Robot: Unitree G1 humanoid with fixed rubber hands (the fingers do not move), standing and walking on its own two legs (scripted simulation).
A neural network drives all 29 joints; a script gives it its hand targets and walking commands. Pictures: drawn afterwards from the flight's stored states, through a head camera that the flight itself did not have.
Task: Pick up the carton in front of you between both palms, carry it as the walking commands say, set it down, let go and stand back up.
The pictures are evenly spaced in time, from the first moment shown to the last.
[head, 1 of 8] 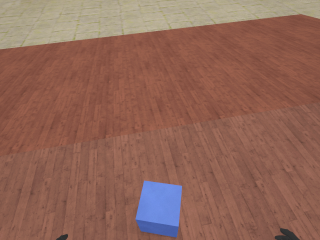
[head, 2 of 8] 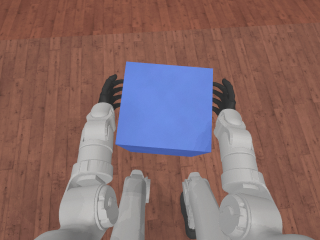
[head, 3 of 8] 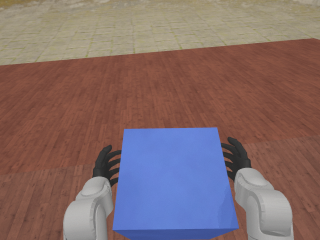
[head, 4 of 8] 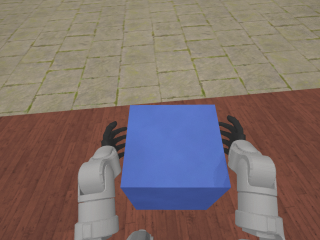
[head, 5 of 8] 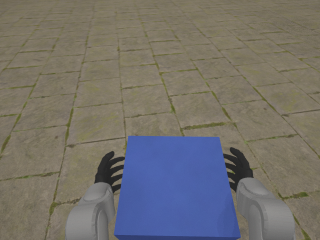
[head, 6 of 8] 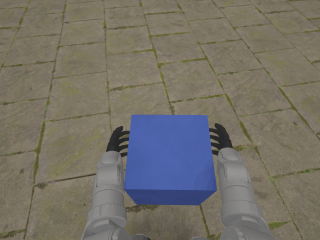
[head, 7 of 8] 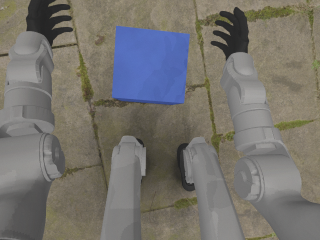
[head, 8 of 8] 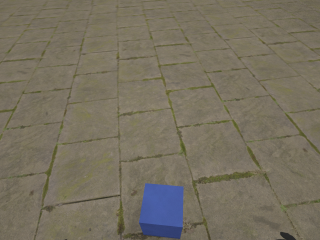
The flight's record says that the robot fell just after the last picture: no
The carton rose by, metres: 0.68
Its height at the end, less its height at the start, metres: -0.49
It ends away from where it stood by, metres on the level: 5.33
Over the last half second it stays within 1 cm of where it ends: yes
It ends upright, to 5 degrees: yes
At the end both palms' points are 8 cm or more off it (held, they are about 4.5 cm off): yes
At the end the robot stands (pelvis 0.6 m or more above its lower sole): yes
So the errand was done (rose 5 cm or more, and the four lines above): yes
